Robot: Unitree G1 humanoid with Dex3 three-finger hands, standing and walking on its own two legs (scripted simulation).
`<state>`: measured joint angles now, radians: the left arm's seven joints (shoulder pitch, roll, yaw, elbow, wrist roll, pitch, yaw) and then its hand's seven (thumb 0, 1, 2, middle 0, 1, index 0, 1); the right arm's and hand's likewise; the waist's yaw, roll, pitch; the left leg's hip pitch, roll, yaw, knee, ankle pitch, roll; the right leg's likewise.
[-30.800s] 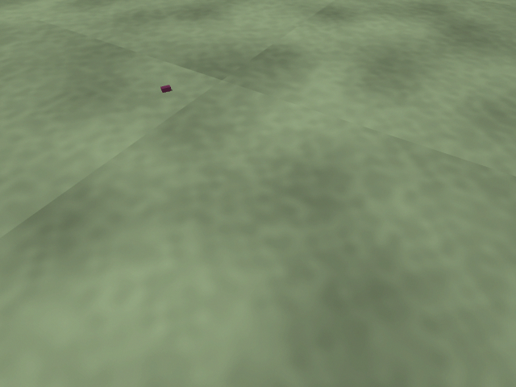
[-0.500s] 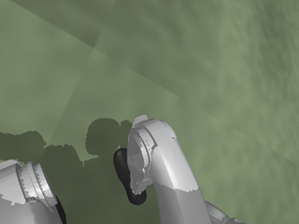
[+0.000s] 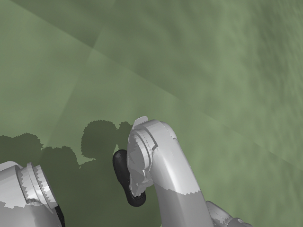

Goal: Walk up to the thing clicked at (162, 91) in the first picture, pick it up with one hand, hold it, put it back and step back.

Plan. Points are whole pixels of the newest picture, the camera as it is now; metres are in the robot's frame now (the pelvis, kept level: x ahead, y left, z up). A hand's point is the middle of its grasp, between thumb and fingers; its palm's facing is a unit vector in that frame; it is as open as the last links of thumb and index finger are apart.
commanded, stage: open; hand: left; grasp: from above
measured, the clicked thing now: out of the picture +0.43 +0.35 -0.29
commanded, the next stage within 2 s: withdraw in 0.48 s
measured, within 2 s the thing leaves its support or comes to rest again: neither
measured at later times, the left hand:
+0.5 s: hand out of the picture +0.42 +0.34 -0.26, palm faces -0.39 -0.25 -0.89, open 11.6 cm
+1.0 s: hand out of the picture +0.42 +0.40 -0.14, palm faces -0.43 -0.09 -0.90, open 12.2 cm
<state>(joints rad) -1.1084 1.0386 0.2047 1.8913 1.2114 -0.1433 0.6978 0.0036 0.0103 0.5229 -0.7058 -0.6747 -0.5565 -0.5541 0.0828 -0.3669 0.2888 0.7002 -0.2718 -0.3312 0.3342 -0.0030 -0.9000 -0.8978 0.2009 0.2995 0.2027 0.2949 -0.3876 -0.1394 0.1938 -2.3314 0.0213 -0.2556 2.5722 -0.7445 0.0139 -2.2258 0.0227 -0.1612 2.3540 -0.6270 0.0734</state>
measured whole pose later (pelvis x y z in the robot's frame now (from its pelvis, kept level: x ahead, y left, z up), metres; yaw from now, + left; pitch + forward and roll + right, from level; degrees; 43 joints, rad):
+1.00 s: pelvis +0.01 +0.00 +0.02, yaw +3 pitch +33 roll -13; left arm -0.84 0.87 0.10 1.29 1.15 -0.11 0.31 0.00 -0.19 0.75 -0.39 -0.68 -0.37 -0.69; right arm 0.13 -0.35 0.09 0.70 -0.15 -0.15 0.30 0.00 -0.91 -0.90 0.20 0.30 0.20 0.29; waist -0.24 0.03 -0.02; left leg -2.32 0.01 -0.18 2.47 -0.75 0.02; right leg -2.23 -0.01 -0.11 2.31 -0.67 0.05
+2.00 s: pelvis +0.01 +0.00 +0.12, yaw +9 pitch +36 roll -7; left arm -0.47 0.60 0.09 0.75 0.67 -0.02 0.07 0.01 0.62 0.89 -0.23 -0.38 -0.22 -0.38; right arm 0.13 -0.30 -0.02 0.65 -0.02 -0.02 0.10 0.00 -0.91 -0.90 0.20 0.30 0.21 0.29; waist -0.10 0.05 -0.18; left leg -2.07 0.02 -0.09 2.15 -0.71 0.02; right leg -2.02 -0.03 -0.04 2.05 -0.66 0.05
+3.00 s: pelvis +0.09 +0.01 +0.41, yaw +15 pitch +11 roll -3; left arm 0.52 0.22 0.04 -0.15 -0.06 0.47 0.04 0.01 0.90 0.90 -0.21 -0.30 -0.20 -0.30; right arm 0.30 -0.22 0.02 0.51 0.02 -0.22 -0.19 0.01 -0.91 -0.90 0.20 0.30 0.20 0.29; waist -0.05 0.06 -0.19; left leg -0.71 0.04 -0.05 1.02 -0.51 -0.01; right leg -0.67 -0.01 -0.07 0.93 -0.46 0.02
